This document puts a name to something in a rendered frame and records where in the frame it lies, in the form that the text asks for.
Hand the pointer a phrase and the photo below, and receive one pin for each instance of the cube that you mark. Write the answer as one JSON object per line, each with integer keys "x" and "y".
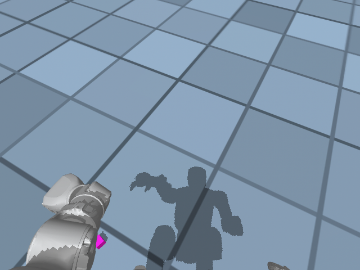
{"x": 100, "y": 242}

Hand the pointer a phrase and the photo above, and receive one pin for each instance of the left robot hand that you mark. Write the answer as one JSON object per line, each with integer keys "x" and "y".
{"x": 55, "y": 198}

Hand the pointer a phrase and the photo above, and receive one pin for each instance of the left robot arm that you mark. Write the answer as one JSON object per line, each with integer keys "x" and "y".
{"x": 67, "y": 241}

